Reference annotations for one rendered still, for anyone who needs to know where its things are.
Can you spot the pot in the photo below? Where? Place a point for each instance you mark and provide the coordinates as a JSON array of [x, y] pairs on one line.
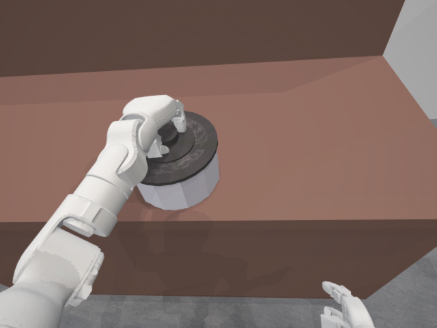
[[183, 194]]

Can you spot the robot left hand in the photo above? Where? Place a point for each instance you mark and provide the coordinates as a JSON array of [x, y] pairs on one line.
[[162, 109]]

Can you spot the left robot upper arm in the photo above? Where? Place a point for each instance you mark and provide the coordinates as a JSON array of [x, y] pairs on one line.
[[62, 272]]

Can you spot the left robot forearm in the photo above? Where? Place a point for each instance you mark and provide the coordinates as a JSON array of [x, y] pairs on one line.
[[93, 207]]

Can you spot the table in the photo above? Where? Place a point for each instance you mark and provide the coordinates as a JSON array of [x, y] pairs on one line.
[[327, 164]]

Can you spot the lid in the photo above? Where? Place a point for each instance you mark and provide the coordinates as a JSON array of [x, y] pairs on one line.
[[189, 155]]

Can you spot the robot right hand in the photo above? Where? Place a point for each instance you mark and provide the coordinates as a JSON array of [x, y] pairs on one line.
[[354, 313]]

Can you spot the knob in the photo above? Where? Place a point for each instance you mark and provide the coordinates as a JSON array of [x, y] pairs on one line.
[[169, 134]]

